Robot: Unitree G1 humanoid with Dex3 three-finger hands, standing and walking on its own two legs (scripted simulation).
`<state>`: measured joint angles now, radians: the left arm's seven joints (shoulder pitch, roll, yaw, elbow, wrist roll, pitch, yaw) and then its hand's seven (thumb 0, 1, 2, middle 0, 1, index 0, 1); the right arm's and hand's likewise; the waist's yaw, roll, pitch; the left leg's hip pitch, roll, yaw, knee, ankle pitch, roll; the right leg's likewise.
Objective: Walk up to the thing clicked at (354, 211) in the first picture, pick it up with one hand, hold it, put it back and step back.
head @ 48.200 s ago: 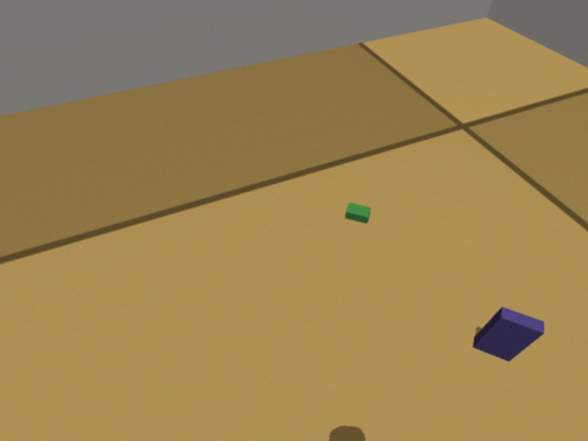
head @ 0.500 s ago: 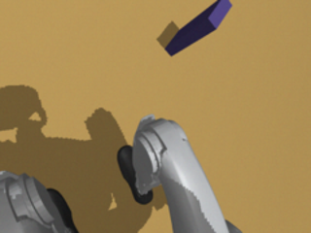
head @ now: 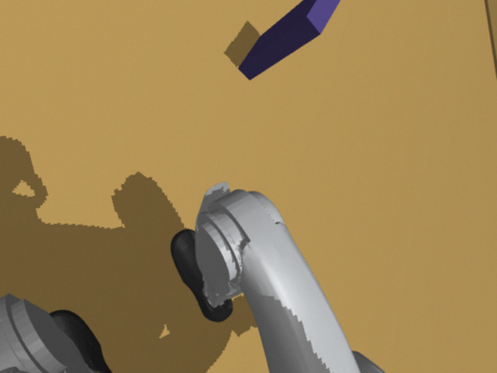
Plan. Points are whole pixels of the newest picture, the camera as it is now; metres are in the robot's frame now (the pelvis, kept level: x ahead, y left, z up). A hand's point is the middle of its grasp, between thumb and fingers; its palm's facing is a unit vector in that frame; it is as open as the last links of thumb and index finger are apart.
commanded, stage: rest palm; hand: left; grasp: from above
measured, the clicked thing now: out of the picture +0.49 +0.37 -0.30
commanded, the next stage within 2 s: close in 1.00 s
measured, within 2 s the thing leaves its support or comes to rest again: neither
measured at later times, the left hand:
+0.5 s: hand out of the picture +0.48 +0.35 -0.26, palm faces -0.28 -0.37 -0.88, open 13.9 cm
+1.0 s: hand out of the picture +0.48 +0.36 -0.27, palm faces -0.28 -0.37 -0.89, open 13.8 cm
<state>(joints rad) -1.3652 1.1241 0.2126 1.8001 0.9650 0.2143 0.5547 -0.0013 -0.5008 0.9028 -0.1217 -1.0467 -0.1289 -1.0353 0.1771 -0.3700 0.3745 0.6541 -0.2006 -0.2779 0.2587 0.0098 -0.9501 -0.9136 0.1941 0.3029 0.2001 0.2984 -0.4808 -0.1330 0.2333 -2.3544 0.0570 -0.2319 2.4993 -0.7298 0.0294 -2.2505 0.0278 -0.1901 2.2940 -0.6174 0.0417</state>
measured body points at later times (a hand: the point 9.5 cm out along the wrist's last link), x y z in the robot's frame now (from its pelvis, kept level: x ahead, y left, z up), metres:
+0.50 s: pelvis +0.00 +0.00 +0.00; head +0.32 +0.12 +0.29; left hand +0.49 +0.36 -0.21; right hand +0.01 -0.24 -0.04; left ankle +0.06 +0.12 -0.29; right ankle +0.12 -0.11 -0.29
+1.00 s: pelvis +0.00 +0.00 +0.01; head +0.33 +0.12 +0.29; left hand +0.49 +0.37 -0.22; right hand +0.01 -0.24 -0.03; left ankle +0.06 +0.12 -0.29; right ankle +0.12 -0.11 -0.29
